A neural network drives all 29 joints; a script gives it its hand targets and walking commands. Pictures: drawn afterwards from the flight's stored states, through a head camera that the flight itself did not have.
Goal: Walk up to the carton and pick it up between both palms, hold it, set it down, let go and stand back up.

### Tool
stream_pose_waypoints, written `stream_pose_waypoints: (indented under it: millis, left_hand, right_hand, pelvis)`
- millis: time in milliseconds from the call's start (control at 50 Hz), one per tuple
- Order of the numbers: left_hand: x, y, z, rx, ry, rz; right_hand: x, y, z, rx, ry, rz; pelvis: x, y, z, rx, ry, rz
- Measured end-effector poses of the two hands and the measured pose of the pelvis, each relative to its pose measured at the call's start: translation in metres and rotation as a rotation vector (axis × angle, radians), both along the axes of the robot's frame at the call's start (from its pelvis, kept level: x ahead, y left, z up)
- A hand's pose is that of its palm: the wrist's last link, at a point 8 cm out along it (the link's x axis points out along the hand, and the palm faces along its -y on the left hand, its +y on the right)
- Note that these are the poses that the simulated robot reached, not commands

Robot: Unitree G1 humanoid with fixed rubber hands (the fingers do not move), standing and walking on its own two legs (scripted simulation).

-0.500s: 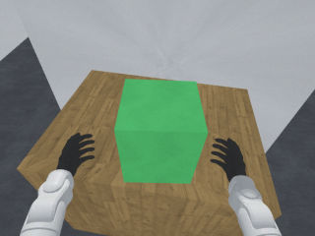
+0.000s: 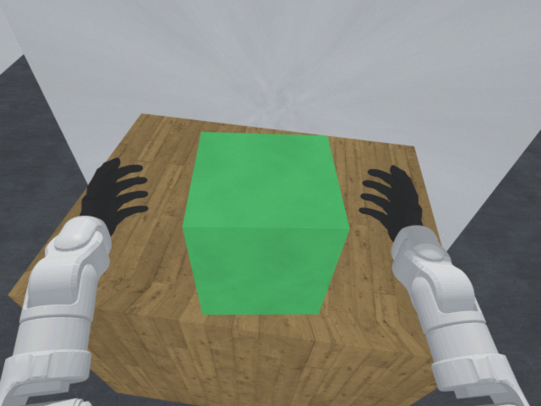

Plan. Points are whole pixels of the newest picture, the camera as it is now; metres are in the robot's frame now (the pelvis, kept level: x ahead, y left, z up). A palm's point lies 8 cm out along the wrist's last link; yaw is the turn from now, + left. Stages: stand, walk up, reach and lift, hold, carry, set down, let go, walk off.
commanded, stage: reach and lift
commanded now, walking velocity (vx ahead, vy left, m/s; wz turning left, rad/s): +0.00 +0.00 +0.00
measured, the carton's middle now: (262, 227) +0.42 +0.02 +0.02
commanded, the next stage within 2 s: none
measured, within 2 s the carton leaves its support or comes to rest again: neither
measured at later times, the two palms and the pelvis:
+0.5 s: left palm (97, 156) +0.42 +0.25 +0.18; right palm (402, 171) +0.41 -0.17 +0.17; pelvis +0.00 +0.00 +0.00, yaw +1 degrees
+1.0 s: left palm (114, 140) +0.45 +0.24 +0.18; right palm (391, 158) +0.44 -0.16 +0.17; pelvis +0.00 +0.00 +0.00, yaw +2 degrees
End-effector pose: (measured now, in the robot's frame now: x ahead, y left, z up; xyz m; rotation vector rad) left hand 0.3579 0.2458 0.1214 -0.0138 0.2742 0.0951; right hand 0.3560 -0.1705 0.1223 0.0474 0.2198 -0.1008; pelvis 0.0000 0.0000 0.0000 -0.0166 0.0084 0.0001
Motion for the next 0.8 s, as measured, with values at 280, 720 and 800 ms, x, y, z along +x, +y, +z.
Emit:
stream_pose_waypoints:
  millis: [280, 720, 800]
  left_hand:
    - [0.034, 0.004, 0.03, 0.014, 0.005, 0.011]
    - [0.083, -0.001, 0.084, 0.04, -0.019, 0.008]
    - [0.09, -0.003, 0.09, 0.042, -0.019, 0.01]
  right_hand:
    - [0.031, 0.0, 0.019, 0.002, 0.033, -0.001]
    - [0.082, 0.005, 0.069, 0.0, 0.019, 0.001]
    - [0.087, 0.006, 0.074, -0.007, 0.023, -0.004]
  pelvis:
    - [0.0, -0.002, 0.0, 0.002, 0.023, 0.014]
    - [0.003, 0.001, 0.001, -0.005, 0.082, 0.027]
    - [0.004, 0.001, 0.001, -0.006, 0.091, 0.029]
